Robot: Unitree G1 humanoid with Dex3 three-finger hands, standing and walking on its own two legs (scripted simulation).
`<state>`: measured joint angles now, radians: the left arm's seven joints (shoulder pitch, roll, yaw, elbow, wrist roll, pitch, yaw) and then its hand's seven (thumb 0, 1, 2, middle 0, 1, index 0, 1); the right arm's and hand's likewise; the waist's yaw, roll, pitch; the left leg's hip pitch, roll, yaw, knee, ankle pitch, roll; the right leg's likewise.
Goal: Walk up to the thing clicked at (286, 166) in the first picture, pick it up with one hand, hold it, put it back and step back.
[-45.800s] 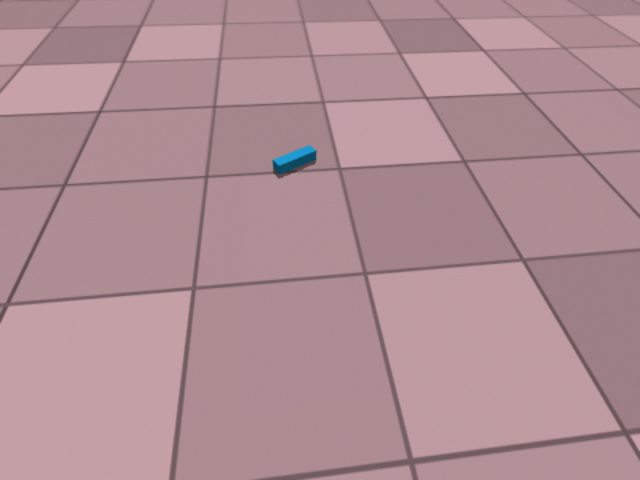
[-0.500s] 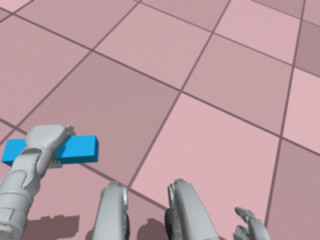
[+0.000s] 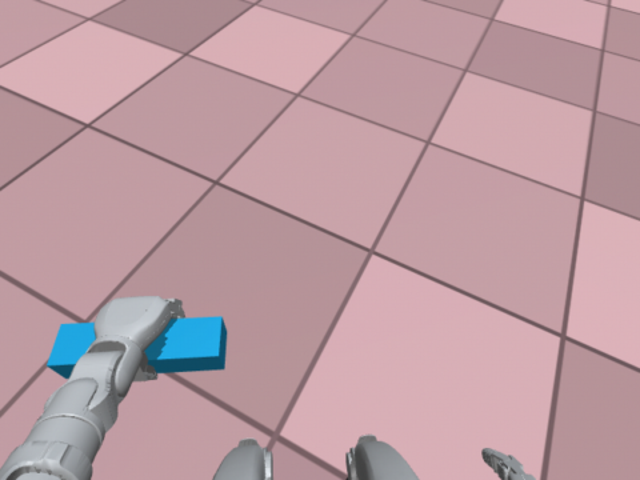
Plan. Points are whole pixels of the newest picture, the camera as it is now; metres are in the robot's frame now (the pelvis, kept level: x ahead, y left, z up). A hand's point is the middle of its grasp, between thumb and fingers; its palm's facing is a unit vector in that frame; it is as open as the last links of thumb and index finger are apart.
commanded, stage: lift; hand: left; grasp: from above
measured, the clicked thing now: (144, 347) +0.33 +0.24 -0.11
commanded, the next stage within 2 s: hold in 0.24 s
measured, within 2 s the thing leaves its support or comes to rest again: neither
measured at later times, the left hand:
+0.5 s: hand (139, 321) +0.33 +0.22 -0.03, palm faces -0.48 -0.03 -0.88, open 9.2 cm
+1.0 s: hand (134, 323) +0.32 +0.21 +0.01, palm faces -0.49 -0.03 -0.87, open 9.2 cm
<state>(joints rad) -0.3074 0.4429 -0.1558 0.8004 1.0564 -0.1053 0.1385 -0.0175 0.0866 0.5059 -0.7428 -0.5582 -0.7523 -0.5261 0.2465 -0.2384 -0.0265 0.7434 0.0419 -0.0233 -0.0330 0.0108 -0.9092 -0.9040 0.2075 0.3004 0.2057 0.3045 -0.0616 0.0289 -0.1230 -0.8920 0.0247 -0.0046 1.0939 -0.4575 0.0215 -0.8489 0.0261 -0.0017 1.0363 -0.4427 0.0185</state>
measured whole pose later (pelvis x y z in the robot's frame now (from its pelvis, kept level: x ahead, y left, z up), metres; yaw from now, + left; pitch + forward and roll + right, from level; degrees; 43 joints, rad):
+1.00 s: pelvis +0.03 -0.01 +0.06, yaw +0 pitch +5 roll -1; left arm -0.23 0.43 -0.19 0.68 1.02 -0.11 0.00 -0.02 0.07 0.54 -0.74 -0.57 -0.75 -0.53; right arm 0.22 -0.26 -0.04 0.70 0.06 0.05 -0.05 0.01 -0.90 -0.90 0.21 0.30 0.20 0.30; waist -0.02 0.04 -0.05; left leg -0.42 0.01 0.03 0.65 -0.31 0.01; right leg -0.40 0.01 0.03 0.63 -0.31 0.01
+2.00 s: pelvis +0.02 -0.01 +0.07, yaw +0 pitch +1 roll +0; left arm -0.21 0.43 -0.21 0.62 1.00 -0.13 -0.06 -0.02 0.06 0.59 -0.71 -0.61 -0.72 -0.57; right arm 0.17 -0.25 -0.02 0.70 0.07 0.08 -0.07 0.01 -0.91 -0.90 0.21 0.30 0.20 0.30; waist 0.00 0.04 0.00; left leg -0.29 0.01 0.02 0.51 -0.24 0.01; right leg -0.28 0.01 0.03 0.50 -0.24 0.00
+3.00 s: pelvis -0.02 -0.01 -0.07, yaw +0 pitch +25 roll -3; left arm -0.57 0.44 -0.12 1.13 1.23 -0.16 0.35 -0.02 0.07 0.59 -0.66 -0.69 -0.67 -0.65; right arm 0.23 -0.28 -0.08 0.73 -0.02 0.05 -0.01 0.01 -0.90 -0.90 0.21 0.30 0.20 0.30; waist -0.10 0.02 -0.17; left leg -1.31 0.01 -0.02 1.39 -0.52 0.02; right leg -1.26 0.02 -0.02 1.35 -0.52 0.01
